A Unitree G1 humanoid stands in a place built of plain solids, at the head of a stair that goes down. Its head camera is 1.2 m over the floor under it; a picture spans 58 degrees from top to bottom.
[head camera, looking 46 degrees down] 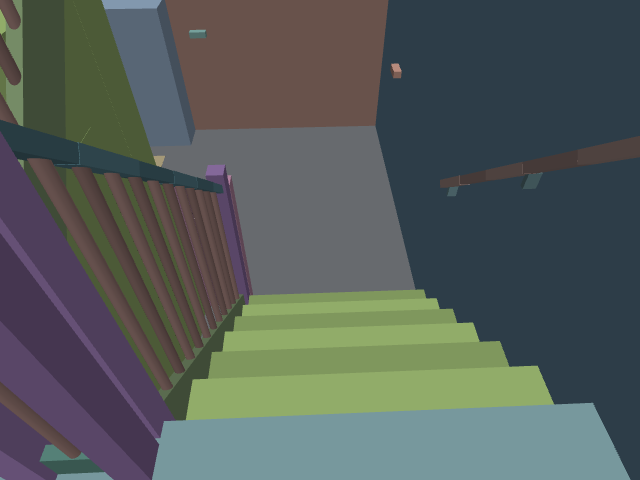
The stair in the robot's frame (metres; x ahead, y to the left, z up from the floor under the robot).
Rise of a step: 0.20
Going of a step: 0.22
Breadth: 1.20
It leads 2 degrees to the left of straight ahead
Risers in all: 7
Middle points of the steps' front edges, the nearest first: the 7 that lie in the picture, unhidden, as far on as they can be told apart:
0.49 -0.17 0.00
0.71 -0.16 -0.20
0.93 -0.15 -0.39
1.14 -0.15 -0.59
1.36 -0.14 -0.78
1.58 -0.13 -0.98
1.80 -0.12 -1.18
